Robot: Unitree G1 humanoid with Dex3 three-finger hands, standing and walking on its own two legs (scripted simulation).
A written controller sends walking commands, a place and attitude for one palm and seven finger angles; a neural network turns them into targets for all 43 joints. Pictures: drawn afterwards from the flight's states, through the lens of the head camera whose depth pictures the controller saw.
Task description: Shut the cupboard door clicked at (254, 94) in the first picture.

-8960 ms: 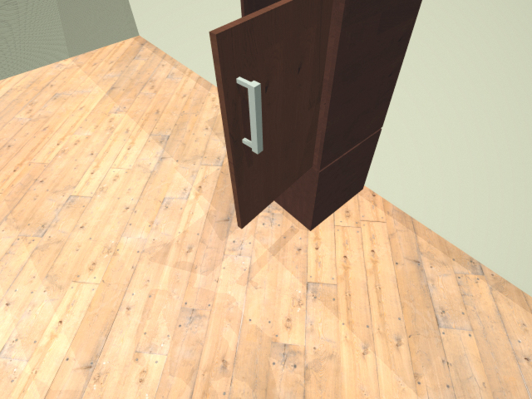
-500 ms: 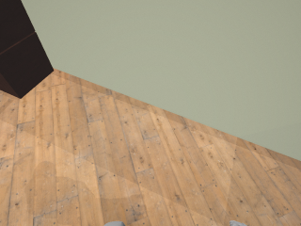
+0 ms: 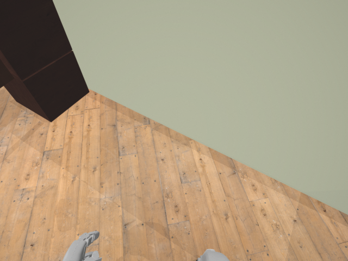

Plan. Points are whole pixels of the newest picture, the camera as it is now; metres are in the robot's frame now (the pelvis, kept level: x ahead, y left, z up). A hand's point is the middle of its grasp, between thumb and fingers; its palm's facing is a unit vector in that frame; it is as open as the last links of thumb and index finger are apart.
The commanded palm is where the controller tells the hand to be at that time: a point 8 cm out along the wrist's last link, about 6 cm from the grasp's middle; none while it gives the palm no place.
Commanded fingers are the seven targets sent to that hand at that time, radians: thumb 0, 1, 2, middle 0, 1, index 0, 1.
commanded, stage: walk to a spot facing it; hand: left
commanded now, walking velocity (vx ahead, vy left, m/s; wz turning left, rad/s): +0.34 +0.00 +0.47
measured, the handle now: out of the picture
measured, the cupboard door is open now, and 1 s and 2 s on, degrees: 97 97 97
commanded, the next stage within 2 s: turn to face it in 1.44 s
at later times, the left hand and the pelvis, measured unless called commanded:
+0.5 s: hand out of the picture +0.05 +0.12 -0.16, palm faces +0.39 -0.89 -0.22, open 7.3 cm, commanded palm none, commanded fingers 0.00 0.90 0.90 -0.20 -0.30 -0.20 -0.30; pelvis +0.19 -0.02 +0.00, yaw +19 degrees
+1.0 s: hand (79, 169) +0.41 +0.31 -0.17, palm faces +0.38 -0.91 -0.19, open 7.3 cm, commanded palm none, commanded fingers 0.00 0.90 0.90 -0.20 -0.30 -0.20 -0.30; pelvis +0.39 +0.09 +0.00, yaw +23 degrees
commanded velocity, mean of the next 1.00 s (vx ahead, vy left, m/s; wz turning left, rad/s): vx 0.37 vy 0.00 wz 0.22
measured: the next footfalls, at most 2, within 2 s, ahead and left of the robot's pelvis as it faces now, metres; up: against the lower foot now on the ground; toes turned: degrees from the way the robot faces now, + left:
right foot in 0.06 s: +0.12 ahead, -0.13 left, +0.00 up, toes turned -2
left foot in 0.62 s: +0.31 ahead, +0.13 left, +0.00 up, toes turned +28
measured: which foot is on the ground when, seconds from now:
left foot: down 0.00-0.06, up 0.08-0.60, down 0.62-1.00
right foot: up 0.00-0.04, down 0.06-0.62, up 0.64-1.00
